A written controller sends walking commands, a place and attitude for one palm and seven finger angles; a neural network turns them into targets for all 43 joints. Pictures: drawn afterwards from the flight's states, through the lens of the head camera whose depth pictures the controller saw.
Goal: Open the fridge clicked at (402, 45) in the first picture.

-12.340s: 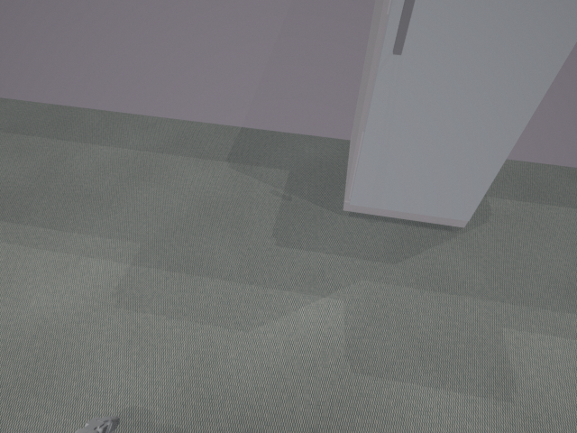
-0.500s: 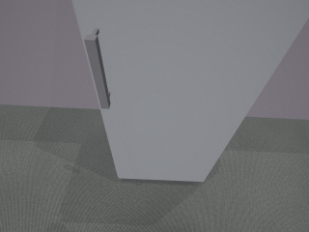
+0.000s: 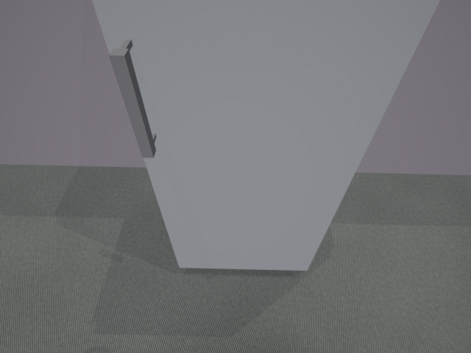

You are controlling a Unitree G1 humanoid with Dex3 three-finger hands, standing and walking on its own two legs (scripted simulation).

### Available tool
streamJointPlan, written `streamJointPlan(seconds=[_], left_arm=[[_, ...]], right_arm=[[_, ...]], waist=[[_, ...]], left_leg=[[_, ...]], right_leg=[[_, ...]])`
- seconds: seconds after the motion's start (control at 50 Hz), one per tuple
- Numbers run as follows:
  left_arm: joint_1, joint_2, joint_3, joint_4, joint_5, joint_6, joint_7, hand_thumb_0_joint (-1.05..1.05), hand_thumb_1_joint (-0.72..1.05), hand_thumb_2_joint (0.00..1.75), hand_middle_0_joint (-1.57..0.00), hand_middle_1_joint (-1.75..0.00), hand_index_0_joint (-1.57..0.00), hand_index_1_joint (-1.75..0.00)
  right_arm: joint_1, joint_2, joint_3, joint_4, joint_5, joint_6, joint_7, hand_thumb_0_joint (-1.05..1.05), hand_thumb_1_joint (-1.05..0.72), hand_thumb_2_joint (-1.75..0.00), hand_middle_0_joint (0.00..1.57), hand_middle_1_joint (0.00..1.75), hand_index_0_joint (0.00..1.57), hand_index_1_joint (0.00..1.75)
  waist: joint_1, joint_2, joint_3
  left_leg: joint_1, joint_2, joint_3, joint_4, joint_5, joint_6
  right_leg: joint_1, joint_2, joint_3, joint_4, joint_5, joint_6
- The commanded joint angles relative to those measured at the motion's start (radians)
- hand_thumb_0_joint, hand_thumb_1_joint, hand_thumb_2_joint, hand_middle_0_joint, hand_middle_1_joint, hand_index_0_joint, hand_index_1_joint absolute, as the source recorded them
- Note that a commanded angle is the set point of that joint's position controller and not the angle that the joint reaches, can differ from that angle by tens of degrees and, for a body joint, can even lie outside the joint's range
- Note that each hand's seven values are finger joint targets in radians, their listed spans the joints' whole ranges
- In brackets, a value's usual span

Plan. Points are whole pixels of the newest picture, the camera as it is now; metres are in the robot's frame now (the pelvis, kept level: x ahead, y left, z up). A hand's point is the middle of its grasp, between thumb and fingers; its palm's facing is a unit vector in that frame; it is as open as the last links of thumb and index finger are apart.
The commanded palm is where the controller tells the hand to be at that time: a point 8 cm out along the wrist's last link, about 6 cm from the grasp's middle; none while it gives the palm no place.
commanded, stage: come to a stop and stand still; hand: left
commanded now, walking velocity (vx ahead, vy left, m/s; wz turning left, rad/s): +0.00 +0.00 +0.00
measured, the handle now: (139, 104) +0.51 +0.22 +0.15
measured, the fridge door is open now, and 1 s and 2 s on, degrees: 0 0 0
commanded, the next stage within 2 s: look again from close up in 1.20 s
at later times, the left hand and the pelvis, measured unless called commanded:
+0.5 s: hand out of the picture -0.02 +0.17 -0.17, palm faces +0.02 -0.98 -0.19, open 7.4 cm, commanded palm none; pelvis +0.01 +0.01 +0.00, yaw +0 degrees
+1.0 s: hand out of the picture +0.06 +0.18 -0.16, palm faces +0.00 -0.97 -0.23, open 7.3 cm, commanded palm none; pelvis +0.03 +0.00 +0.00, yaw -1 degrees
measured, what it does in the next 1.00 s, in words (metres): stands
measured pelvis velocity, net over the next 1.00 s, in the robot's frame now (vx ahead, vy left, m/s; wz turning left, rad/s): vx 0.03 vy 0.00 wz -0.01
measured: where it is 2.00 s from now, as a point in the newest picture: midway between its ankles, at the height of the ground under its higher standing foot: outside the picture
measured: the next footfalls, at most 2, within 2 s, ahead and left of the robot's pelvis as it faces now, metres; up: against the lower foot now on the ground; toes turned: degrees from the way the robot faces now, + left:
none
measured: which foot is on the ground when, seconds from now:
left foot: down 0.00-1.00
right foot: down 0.00-1.00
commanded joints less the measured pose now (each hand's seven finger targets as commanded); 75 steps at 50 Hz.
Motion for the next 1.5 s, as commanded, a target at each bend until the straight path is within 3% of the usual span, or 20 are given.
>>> streamJointPlan(seconds=[0.0,0.18,0.26,0.28,0.3,0.32,0.36,0.42,0.5,0.54,0.84,0.92,1.04,1.1,1.48], left_arm=[[0.083,0.081,0.012,-0.012,0.005,-0.011,0.005,0.0,0.9,0.9,-0.2,-0.3,-0.2,-0.3],[0.136,0.068,-0.002,0.025,0.006,-0.026,0.005,0.0,0.9,0.9,-0.2,-0.3,-0.2,-0.3],[0.166,0.056,-0.007,0.04,0.005,-0.032,0.006,0.0,0.9,0.9,-0.2,-0.3,-0.2,-0.3],[0.253,0.085,-0.026,0.064,0.015,-0.054,0.041,0.0,0.9,0.9,-0.2,-0.3,-0.2,-0.3],[0.213,0.136,-0.015,0.023,0.007,-0.064,0.029,0.0,0.9,0.9,-0.2,-0.3,-0.2,-0.3],[0.181,0.135,-0.008,0.009,0.01,-0.064,0.021,0.0,0.9,0.9,-0.2,-0.3,-0.2,-0.3],[0.155,0.105,-0.018,0.001,0.01,-0.068,0.014,0.0,0.9,0.9,-0.2,-0.3,-0.2,-0.3],[0.185,0.066,-0.027,0.01,0.007,-0.057,0.007,0.0,0.9,0.9,-0.2,-0.3,-0.2,-0.3],[0.203,0.057,-0.03,0.019,0.006,-0.06,0.003,0.0,0.9,0.9,-0.2,-0.3,-0.2,-0.3],[0.201,0.065,-0.029,0.015,0.006,-0.059,0.003,0.0,0.9,0.9,-0.2,-0.3,-0.2,-0.3],[0.151,0.104,-0.016,-0.001,0.001,-0.061,0.004,0.0,0.9,0.9,-0.2,-0.3,-0.2,-0.3],[0.141,0.106,-0.017,0.002,-0.001,-0.059,0.003,0.0,0.9,0.9,-0.2,-0.3,-0.2,-0.3],[0.134,0.115,-0.015,0.005,0.0,-0.061,0.003,0.0,0.9,0.9,-0.2,-0.3,-0.2,-0.3],[0.13,0.115,-0.015,0.009,-0.001,-0.06,0.002,0.0,0.9,0.9,-0.2,-0.3,-0.2,-0.3],[0.134,0.111,-0.015,0.019,0.001,-0.055,0.002,0.0,0.9,0.9,-0.2,-0.3,-0.2,-0.3]], right_arm=[[-0.003,-0.104,-0.007,-0.055,0.001,-0.03,0.0,0.0,-0.9,-0.9,0.2,0.3,0.2,0.3],[0.077,-0.066,-0.001,-0.026,0.006,-0.03,-0.002,0.0,-0.9,-0.9,0.2,0.3,0.2,0.3],[0.085,-0.059,0.002,-0.021,0.007,-0.032,-0.005,0.0,-0.9,-0.9,0.2,0.3,0.2,0.3],[-0.028,-0.115,0.01,-0.091,0.004,-0.05,0.007,0.0,-0.9,-0.9,0.2,0.3,0.2,0.3],[0.033,-0.059,0.011,-0.117,0.006,-0.038,0.013,0.0,-0.9,-0.9,0.2,0.3,0.2,0.3],[0.066,-0.05,0.011,-0.102,0.001,-0.04,0.014,0.0,-0.9,-0.9,0.2,0.3,0.2,0.3],[0.123,-0.055,0.017,-0.098,-0.003,-0.049,0.015,0.0,-0.9,-0.9,0.2,0.3,0.2,0.3],[0.095,-0.079,0.019,-0.114,0.0,-0.052,0.006,0.0,-0.9,-0.9,0.2,0.3,0.2,0.3],[0.091,-0.097,0.022,-0.118,0.002,-0.062,0.002,0.0,-0.9,-0.9,0.2,0.3,0.2,0.3],[0.091,-0.099,0.025,-0.114,0.002,-0.064,0.001,0.0,-0.9,-0.9,0.2,0.3,0.2,0.3],[0.075,-0.109,0.029,-0.064,0.001,-0.068,-0.004,0.0,-0.9,-0.9,0.2,0.3,0.2,0.3],[0.064,-0.107,0.03,-0.052,0.001,-0.064,-0.004,0.0,-0.9,-0.9,0.2,0.3,0.2,0.3],[0.056,-0.108,0.027,-0.04,0.002,-0.062,-0.006,0.0,-0.9,-0.9,0.2,0.3,0.2,0.3],[0.044,-0.118,0.027,-0.038,0.002,-0.062,-0.007,0.0,-0.9,-0.9,0.2,0.3,0.2,0.3],[0.031,-0.116,0.029,-0.026,0.003,-0.059,-0.009,0.0,-0.9,-0.9,0.2,0.3,0.2,0.3]], waist=[[0.044,0.085,0.015],[0.011,-0.012,0.052],[0.005,-0.007,0.044],[0.046,0.027,0.045],[-0.005,0.01,-0.082],[-0.022,0.016,-0.054],[-0.04,0.042,-0.069],[-0.015,0.064,0.027],[-0.002,-0.008,0.059],[0.0,0.011,0.072],[0.006,-0.019,-0.008],[0.005,0.003,0.011],[0.003,-0.003,-0.016],[0.003,0.024,-0.015],[0.005,-0.006,0.004]], left_leg=[[-0.161,0.123,-0.162,-0.261,-0.165,0.031],[-0.086,0.085,-0.108,-0.219,-0.124,0.02],[-0.049,0.083,-0.097,-0.206,-0.094,0.021],[-0.112,0.093,-0.031,0.006,0.014,-0.008],[-0.066,0.024,-0.038,0.023,-0.106,-0.01],[-0.028,0.022,-0.039,0.002,-0.08,0.002],[0.005,0.045,-0.063,-0.031,-0.019,0.009],[-0.126,0.081,-0.12,-0.141,-0.101,0.031],[-0.14,0.08,-0.123,-0.171,-0.07,0.038],[-0.133,0.079,-0.115,-0.181,-0.056,0.037],[-0.034,0.082,-0.074,-0.147,0.129,0.028],[-0.031,0.08,-0.067,-0.152,0.116,0.023],[-0.004,0.085,-0.064,-0.143,0.141,0.02],[0.001,0.087,-0.063,-0.146,0.155,0.018],[0.006,0.092,-0.063,-0.166,0.13,0.016]], right_leg=[[0.114,-0.047,0.071,-0.089,-0.05,0.007],[0.029,-0.068,0.113,-0.192,-0.114,0.005],[0.002,-0.067,0.122,-0.2,-0.108,0.004],[0.045,-0.108,0.138,-0.128,0.158,-0.009],[0.031,-0.155,0.209,-0.193,-0.142,-0.044],[-0.054,-0.151,0.21,-0.203,-0.293,-0.062],[-0.089,-0.109,0.148,-0.149,-0.239,-0.051],[-0.039,-0.051,0.109,-0.102,-0.174,-0.028],[0.002,-0.051,0.111,-0.098,-0.091,-0.025],[0.006,-0.054,0.107,-0.1,-0.071,-0.024],[0.102,-0.075,0.107,-0.092,0.14,-0.029],[0.091,-0.08,0.108,-0.104,0.128,-0.029],[0.113,-0.08,0.109,-0.109,0.172,-0.032],[0.114,-0.079,0.109,-0.107,0.184,-0.032],[0.111,-0.073,0.11,-0.136,0.138,-0.029]])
